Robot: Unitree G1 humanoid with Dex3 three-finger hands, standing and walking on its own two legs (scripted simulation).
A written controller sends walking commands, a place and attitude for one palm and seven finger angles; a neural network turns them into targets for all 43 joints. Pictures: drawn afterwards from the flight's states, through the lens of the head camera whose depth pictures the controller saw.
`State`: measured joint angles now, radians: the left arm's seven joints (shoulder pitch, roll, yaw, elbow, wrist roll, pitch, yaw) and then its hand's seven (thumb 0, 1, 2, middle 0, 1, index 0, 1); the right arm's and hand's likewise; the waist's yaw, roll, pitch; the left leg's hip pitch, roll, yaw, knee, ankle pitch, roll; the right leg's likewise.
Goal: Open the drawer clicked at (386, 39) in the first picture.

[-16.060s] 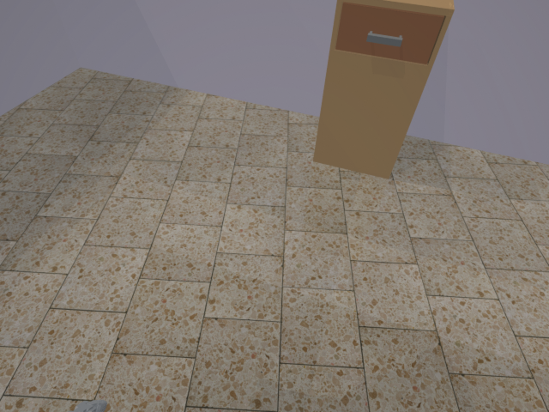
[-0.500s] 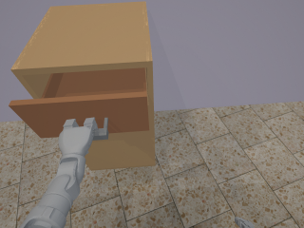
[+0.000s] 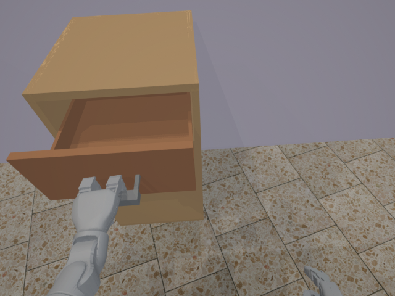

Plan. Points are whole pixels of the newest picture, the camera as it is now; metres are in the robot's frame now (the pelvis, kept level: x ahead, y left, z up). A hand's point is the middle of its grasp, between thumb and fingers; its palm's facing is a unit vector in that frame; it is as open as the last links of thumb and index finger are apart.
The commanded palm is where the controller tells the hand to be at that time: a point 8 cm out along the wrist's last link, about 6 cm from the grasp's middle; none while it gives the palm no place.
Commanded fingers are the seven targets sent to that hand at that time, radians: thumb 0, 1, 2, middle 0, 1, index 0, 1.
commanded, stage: pull the drawer open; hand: left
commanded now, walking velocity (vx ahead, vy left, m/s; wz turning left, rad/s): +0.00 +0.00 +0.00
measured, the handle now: (110, 189) +0.34 +0.22 +0.00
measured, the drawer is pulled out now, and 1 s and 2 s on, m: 0.18 0.29 0.30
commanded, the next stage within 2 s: open the thumb to release the handle in 1.48 s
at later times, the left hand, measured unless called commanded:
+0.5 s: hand (102, 241) +0.23 +0.21 -0.02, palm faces -0.01 -0.09 -1.00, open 5.8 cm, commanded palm +0.20 +0.21 +0.03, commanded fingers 0.00 0.90 0.90 -0.40 -1.35 -0.40 -1.35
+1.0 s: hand (97, 272) +0.18 +0.21 -0.02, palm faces -0.02 -0.10 -0.99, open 5.9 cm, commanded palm +0.14 +0.20 +0.03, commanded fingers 0.00 0.90 0.90 -0.40 -1.35 -0.40 -1.35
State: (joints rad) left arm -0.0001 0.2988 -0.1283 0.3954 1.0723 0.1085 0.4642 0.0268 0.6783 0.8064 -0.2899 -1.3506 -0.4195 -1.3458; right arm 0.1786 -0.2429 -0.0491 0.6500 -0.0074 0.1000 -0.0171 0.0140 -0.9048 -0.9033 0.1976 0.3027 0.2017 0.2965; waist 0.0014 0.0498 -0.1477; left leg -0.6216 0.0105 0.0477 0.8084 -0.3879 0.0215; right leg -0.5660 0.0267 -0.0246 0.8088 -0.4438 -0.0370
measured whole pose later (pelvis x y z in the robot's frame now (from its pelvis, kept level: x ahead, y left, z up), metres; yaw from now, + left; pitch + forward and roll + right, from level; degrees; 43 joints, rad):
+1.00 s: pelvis +0.00 -0.02 -0.01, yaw +0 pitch +10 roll +1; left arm 0.46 0.30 -0.12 -0.01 1.06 0.08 0.46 0.05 0.66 0.77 -0.28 -1.35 -0.42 -1.35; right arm 0.12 -0.22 -0.01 0.56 -0.04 0.09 0.03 0.02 -0.90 -0.90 0.20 0.30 0.20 0.30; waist 0.05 0.05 -0.15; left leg -0.63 0.02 0.04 0.88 -0.42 0.00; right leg -0.59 0.03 -0.03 0.91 -0.49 -0.06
